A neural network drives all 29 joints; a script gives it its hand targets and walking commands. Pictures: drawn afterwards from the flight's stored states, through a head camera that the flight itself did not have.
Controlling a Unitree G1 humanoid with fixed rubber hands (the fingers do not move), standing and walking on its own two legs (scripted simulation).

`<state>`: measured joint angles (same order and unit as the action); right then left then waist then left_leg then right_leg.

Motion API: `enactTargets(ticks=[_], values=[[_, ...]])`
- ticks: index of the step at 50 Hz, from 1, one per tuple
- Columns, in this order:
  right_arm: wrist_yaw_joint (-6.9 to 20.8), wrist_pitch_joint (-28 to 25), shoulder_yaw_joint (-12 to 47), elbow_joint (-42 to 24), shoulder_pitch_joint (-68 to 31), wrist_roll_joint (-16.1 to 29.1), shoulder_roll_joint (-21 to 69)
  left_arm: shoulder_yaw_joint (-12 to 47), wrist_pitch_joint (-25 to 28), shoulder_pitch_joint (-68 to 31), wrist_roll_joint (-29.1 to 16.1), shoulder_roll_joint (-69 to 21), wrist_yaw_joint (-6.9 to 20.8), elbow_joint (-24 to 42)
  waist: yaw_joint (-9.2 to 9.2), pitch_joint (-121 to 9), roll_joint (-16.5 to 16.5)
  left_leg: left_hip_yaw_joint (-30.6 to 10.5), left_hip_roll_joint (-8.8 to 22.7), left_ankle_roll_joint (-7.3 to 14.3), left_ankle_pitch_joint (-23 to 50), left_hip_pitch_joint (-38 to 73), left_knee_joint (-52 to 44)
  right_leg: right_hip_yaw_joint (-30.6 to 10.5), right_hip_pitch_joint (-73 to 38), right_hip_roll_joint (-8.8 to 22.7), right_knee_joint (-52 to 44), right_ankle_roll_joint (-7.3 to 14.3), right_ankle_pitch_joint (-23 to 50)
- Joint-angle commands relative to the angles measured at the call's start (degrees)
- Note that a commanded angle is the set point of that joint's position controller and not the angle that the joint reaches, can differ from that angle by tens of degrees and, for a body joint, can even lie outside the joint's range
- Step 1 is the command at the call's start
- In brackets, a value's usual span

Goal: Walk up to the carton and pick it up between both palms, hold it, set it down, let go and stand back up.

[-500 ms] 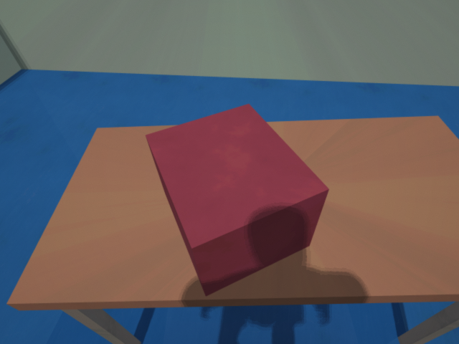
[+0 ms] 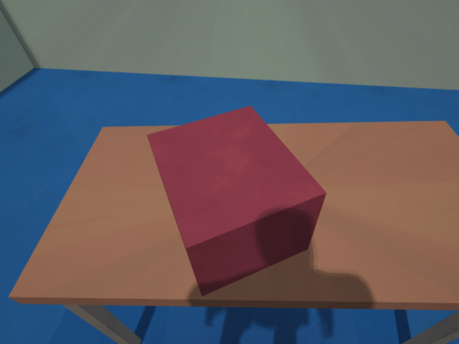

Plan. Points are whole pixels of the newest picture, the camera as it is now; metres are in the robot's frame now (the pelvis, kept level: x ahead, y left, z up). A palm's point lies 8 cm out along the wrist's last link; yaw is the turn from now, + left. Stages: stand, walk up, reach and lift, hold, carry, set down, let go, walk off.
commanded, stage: walk up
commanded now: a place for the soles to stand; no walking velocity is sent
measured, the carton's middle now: (228, 192) +0.43 +0.03 +0.00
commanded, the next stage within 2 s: stand in 0.32 s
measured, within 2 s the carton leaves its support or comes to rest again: neither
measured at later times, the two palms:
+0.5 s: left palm out of the picture +0.01 +0.24 -0.14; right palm out of the picture -0.01 -0.22 -0.14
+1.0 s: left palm out of the picture +0.10 +0.23 -0.10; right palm out of the picture +0.11 -0.25 -0.11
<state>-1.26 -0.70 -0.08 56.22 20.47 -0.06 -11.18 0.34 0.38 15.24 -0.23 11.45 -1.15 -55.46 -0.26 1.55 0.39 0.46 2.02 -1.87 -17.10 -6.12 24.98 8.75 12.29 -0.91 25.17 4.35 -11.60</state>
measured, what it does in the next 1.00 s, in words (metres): stands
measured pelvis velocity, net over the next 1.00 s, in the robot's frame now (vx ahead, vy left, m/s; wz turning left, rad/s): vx -0.03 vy -0.01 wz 0.02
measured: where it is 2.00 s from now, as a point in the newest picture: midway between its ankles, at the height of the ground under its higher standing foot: outside the picture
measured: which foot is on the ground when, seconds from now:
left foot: down 0.00-1.00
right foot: down 0.00-1.00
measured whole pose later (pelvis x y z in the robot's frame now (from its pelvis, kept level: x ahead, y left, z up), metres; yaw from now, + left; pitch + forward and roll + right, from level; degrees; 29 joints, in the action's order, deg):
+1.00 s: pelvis -0.03 -0.01 -0.02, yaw +1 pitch -1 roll +0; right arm 4.1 12.4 1.6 35.1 10.7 7.6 -15.6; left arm -6.5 -41.3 13.0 5.3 7.7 -1.2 -11.1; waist -0.7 3.9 -2.7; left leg 1.0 4.3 -2.8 -21.0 -16.5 38.2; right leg 10.1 20.7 -1.0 35.3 4.8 -14.8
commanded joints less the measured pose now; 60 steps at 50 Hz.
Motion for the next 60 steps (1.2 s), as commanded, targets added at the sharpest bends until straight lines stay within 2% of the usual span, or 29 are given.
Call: enactTargets(ticks=[1, 4, 8, 10, 15, 21, 25, 26, 27, 28, 29, 30, 31, 32, 33, 35, 37, 38, 40, 41, 43, 44, 45, 46, 47, 51, 56, 58, 60], values=[[-0.5, -0.9, -1.5, -1.2, 4.1, 0.0, -6.3, -1.6, 1.0, 0.7, 0.0, 8.4, -0.5, 3.4, 0.19, 2.2, 0.2, -4.5, 3.5, 2.4, 5.5, -5.3, -4.5, -12.1, -1.7, 10.1, -8.7, -1.5, 1.6], [-0.6, -0.7, -1.6, -0.3, 4.2, 0.1, -6.3, -1.8, 1.2, 1.9, 0.2, 8.1, -0.7, 2.9, -0.08, 2.9, 0.5, -4.5, 3.3, 2.1, 5.2, -6.1, -4.1, -12.6, -2.2, 10.6, -9.4, -2.4, 2.5], [-0.7, -0.7, -1.4, 0.9, 4.6, 0.1, -5.8, -1.8, 1.2, 1.7, 0.2, 8.6, -0.8, 2.2, 0.43, 2.2, -1.3, -5.3, 3.5, 2.3, 6.6, -5.0, -4.7, -11.4, -2.5, 10.3, -8.9, -1.9, 2.1], [-0.8, -0.8, -1.5, 1.2, 4.1, 0.2, -6.0, -1.5, 1.2, 2.5, 0.2, 7.4, -0.8, 1.8, -0.31, 1.7, -0.4, -5.0, 3.3, 2.3, 6.0, -6.0, -4.6, -10.8, -4.0, 9.9, -8.7, -2.1, 2.6], [-0.9, -0.7, -1.5, 2.2, 3.3, 0.2, -5.6, -1.4, 1.0, 2.2, 0.1, 7.1, -1.0, 1.1, -0.15, 4.5, 0.6, -5.7, 3.4, 2.2, 6.1, -6.9, -4.8, -10.1, -1.6, 9.8, -8.6, -1.7, 0.5], [-0.9, -0.6, -1.1, 3.4, 4.0, 0.3, -4.9, -1.3, 0.9, 2.2, 0.1, 7.2, -1.0, 0.4, 0.20, 4.8, -0.9, -6.1, 3.2, 2.3, 5.5, -6.9, -5.2, -9.8, -1.1, 9.7, -9.0, -1.7, -1.5], [-0.9, -0.8, -1.2, 3.9, 3.7, 0.3, -5.2, -1.2, 1.0, 3.1, 0.2, 6.8, -1.2, -0.2, 0.09, 3.3, 1.2, -6.2, 2.9, 2.4, 5.4, -7.4, -5.4, -9.9, -2.7, 9.7, -8.5, -1.8, -1.8], [-0.9, -0.8, -1.0, 4.1, 3.7, 0.2, -4.4, -1.3, 1.1, 2.7, 0.1, 7.2, -1.2, -0.1, -0.10, 3.1, 0.2, -6.6, 3.1, 2.5, 6.2, -7.1, -5.6, -9.6, -2.6, 9.7, -8.1, -1.8, -1.1], [1.4, -0.9, -7.4, -8.0, -51.4, -8.9, -4.8, -4.7, -11.9, -45.8, -1.2, 16.6, 0.0, 17.8, 3.12, -0.6, -6.4, 1.7, 1.5, 0.9, -4.2, -33.0, 10.6, -8.2, 5.9, 5.9, 8.9, -2.8, -20.1], [2.9, 2.7, -8.4, -9.9, -38.9, -7.7, -5.5, -5.4, -19.2, -34.8, -1.1, 14.3, -1.1, 20.5, 1.86, 4.5, -7.1, 3.7, 0.5, 2.7, -13.5, -41.5, 10.3, -10.4, -1.5, 5.9, 10.4, -2.4, -25.9], [4.1, 6.1, -8.6, -17.1, -38.0, -7.2, -6.8, -6.2, -24.3, -33.1, -0.7, 13.9, -0.9, 24.6, 0.48, -2.8, -9.9, 5.6, 0.5, 2.3, -11.9, -41.9, 11.3, -13.4, -7.6, 7.1, 10.2, -3.8, -29.3], [4.4, 9.6, -8.5, -20.4, -34.3, -5.9, -6.9, -5.6, -29.0, -28.7, -1.0, 13.5, -0.8, 26.6, -0.88, -8.6, -10.5, 5.9, 0.8, 1.4, -6.5, -39.2, 12.1, -14.2, -11.5, 7.6, 10.9, -4.0, -20.8], [4.4, 11.2, -7.9, -22.9, -30.1, -3.6, -7.6, -6.5, -32.1, -25.1, -1.0, 13.7, -1.0, 32.4, -2.60, -14.4, -6.8, 5.8, 1.5, 0.1, -1.6, -35.8, 12.7, -13.1, -10.9, 7.2, 11.9, -3.7, -9.6], [4.7, 12.1, -7.0, -22.5, -26.0, -0.8, -8.4, -6.5, -34.7, -22.5, -0.8, 13.2, -1.3, 36.6, -2.09, -19.7, -3.9, 4.9, 1.8, -0.9, 1.9, -32.3, 13.7, -11.5, -10.0, 6.8, 14.2, -3.5, 1.0], [5.3, 12.9, -5.6, -21.1, -23.0, 2.4, -9.5, -6.6, -37.0, -20.4, -0.9, 11.5, -1.7, 40.4, -2.26, -24.0, 0.6, 4.2, 1.9, -1.9, 5.6, -28.7, 14.5, -9.0, -8.5, 5.4, 16.0, -2.5, 6.0], [5.9, 14.4, -2.5, -15.0, -14.5, 7.3, -12.4, -6.6, -41.1, -11.3, 1.3, 7.1, -1.2, 42.6, -0.02, -23.9, 7.8, 2.2, 2.1, -4.0, 19.1, -21.7, 14.3, -6.0, -7.1, 3.0, 16.7, -0.3, 15.1], [5.6, 14.6, 1.7, -12.3, -10.5, 11.9, -16.4, -8.7, -43.9, -2.9, 4.1, 4.8, -0.1, 45.4, 1.31, -20.4, 8.3, 1.2, 1.4, -5.3, 33.7, -11.8, 12.6, -4.1, -6.8, 0.4, 13.5, 0.0, 24.0], [5.7, 14.2, 1.3, -12.2, -13.1, 12.7, -17.0, -7.4, -45.0, -2.2, 4.6, 3.0, 0.5, 46.2, 1.99, -15.9, 8.6, -0.3, 1.1, -5.9, 32.0, -8.4, 11.4, -3.1, -4.3, -0.2, 11.3, -0.1, 19.2], [5.6, 14.4, 1.0, -12.8, -13.3, 13.5, -19.1, -6.9, -46.7, 0.0, 6.5, 1.7, 0.7, 50.2, 2.85, -8.4, 8.2, -1.6, 1.4, -4.3, 21.2, -9.5, 6.3, -2.7, -6.5, -1.2, 6.4, -0.3, 13.7], [5.5, 14.6, 1.1, -12.1, -13.2, 13.3, -19.1, -7.3, -47.3, 1.1, 7.1, 1.3, 0.8, 50.3, 3.65, -5.1, 5.6, -0.8, 0.6, -3.4, 18.0, -11.2, 4.9, -3.7, -7.7, -0.7, 4.3, -0.5, 12.4], [5.4, 13.4, 0.2, -17.4, -17.4, 11.6, -17.7, -7.3, -46.7, -2.0, 5.9, 2.4, 0.7, 51.7, 3.38, -2.2, 0.9, 0.1, -0.3, -1.6, 8.3, -15.7, 3.9, -5.4, -7.2, 0.5, 1.7, -1.3, 5.8], [5.4, 12.7, -0.4, -20.6, -18.3, 10.0, -16.1, -7.6, -45.7, -3.4, 5.8, 3.0, 0.2, 52.3, 2.31, 0.1, 0.0, 0.5, -0.2, -0.2, 1.4, -19.7, 2.8, -6.5, -7.9, 1.3, 1.0, -1.7, -0.6], [4.7, 11.8, 4.2, -26.1, -17.6, 9.4, -8.8, -12.7, -43.3, -6.2, 7.8, 7.3, 0.0, 52.2, -3.01, 4.8, -1.6, 3.6, -1.8, -0.1, 0.2, -27.1, 7.1, -17.6, -8.6, 5.9, -2.4, -3.7, -11.1], [4.6, 11.3, 1.3, -29.1, -20.3, 8.5, -7.7, -11.8, -41.7, -8.8, 7.7, 7.5, -0.6, 54.4, -2.52, 1.3, -3.3, 2.1, -0.6, 0.4, -1.8, -26.6, 7.6, -18.5, -6.0, 7.1, -3.1, -4.7, -17.9], [5.2, 10.7, 1.7, -30.9, -19.9, 7.6, -5.8, -11.4, -40.0, -10.3, 6.8, 8.2, -1.0, 54.7, -3.47, 0.1, -2.3, 2.8, -0.4, 0.9, -3.3, -28.3, 7.7, -18.8, -6.2, 7.8, -3.4, -4.7, -20.2], [7.0, 9.9, -3.4, -37.6, -21.3, 4.3, -7.7, -10.0, -33.8, -15.5, 4.1, 7.8, -2.8, 57.5, -2.22, -10.4, -0.4, 3.5, 1.4, 2.1, -6.6, -32.5, 7.1, -18.3, -9.3, 8.1, 1.5, -3.8, -16.8], [7.5, 7.7, -6.3, -34.0, -17.4, 3.5, -12.2, -7.1, -29.8, -9.6, -0.7, 5.3, -4.6, 56.5, -0.51, -16.4, 2.1, 1.8, 3.9, 4.4, -8.7, -34.2, 5.6, -10.4, -13.5, 3.6, 8.0, -4.0, -1.5], [7.3, 5.9, -6.2, -31.2, -15.0, 4.0, -13.3, -7.1, -29.1, -5.2, -1.7, 5.3, -4.0, 55.1, 0.20, -14.5, -1.4, 1.4, 2.6, 3.7, -4.2, -33.0, 4.6, -10.2, -15.6, 3.3, 6.6, -4.2, 2.8], [7.0, 4.8, -5.0, -28.3, -11.7, 5.5, -13.3, -8.1, -29.4, 0.4, -2.1, 5.3, -3.5, 55.3, 0.40, -11.4, -6.9, 1.9, -0.3, 1.6, 3.5, -29.6, 3.8, -13.6, -17.7, 5.0, 2.3, -4.6, 4.1]])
